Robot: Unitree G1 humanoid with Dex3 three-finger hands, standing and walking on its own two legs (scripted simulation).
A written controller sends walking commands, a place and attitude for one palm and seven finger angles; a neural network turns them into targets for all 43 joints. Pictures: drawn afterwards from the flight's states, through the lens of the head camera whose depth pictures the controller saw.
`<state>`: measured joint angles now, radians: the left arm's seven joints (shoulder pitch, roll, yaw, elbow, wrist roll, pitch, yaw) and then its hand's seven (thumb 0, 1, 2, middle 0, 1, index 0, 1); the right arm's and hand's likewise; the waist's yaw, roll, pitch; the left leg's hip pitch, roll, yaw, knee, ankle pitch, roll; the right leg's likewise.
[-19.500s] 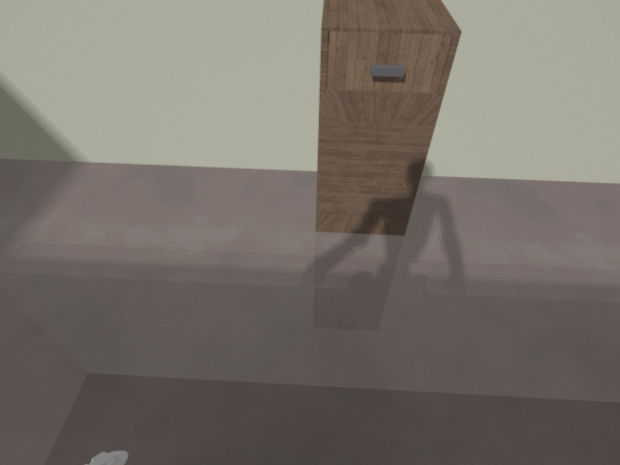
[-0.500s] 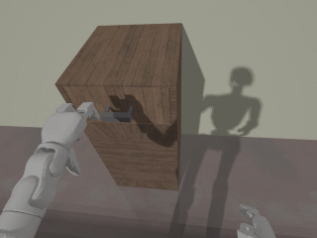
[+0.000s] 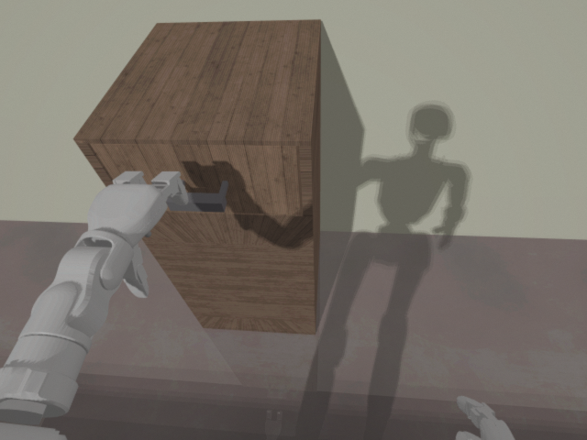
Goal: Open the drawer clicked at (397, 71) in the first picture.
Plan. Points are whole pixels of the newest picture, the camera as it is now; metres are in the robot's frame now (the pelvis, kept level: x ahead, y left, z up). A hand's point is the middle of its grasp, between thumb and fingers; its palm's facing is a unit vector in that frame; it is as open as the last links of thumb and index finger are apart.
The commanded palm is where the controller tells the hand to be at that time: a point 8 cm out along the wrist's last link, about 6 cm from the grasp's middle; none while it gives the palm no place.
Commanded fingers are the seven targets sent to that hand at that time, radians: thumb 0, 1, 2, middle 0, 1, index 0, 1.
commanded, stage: move the hooked fingers above the handle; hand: left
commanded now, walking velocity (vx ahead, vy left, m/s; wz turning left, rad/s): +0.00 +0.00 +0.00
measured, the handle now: (199, 193) +0.51 +0.23 +0.00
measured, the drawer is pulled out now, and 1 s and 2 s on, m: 0.00 0.00 0.00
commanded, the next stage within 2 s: none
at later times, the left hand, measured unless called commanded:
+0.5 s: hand (170, 212) +0.41 +0.23 +0.06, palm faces -0.05 -0.05 -1.00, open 13.8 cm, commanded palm +0.40 +0.25 +0.13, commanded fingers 0.00 -0.50 0.30 -0.30 -1.20 -0.30 -1.20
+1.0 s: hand (187, 192) +0.46 +0.22 +0.05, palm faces -0.02 -0.06 -1.00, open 13.8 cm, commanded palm +0.44 +0.25 +0.11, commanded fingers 0.00 -0.50 0.30 -0.30 -1.20 -0.30 -1.20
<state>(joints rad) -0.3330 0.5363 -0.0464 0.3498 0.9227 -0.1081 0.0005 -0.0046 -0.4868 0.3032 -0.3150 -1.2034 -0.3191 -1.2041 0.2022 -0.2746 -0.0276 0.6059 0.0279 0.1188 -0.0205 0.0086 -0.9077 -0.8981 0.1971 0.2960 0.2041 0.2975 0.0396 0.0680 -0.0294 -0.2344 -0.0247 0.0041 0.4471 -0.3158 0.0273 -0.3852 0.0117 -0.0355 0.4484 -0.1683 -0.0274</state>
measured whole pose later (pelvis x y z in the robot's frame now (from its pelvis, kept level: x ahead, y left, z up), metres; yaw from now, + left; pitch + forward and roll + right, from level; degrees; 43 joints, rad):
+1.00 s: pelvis +0.02 +0.01 -0.01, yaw -1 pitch +14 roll -1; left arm -0.63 0.48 -0.05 0.72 1.02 -0.18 0.17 0.00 -0.49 0.30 -0.35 -1.23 -0.32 -1.20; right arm 0.28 -0.25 -0.05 0.65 0.00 0.14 -0.01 0.01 -0.91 -0.90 0.20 0.30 0.20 0.30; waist -0.02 0.05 -0.10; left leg -0.40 -0.03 0.02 0.55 -0.39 0.04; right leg -0.56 0.01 -0.02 0.55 -0.23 -0.01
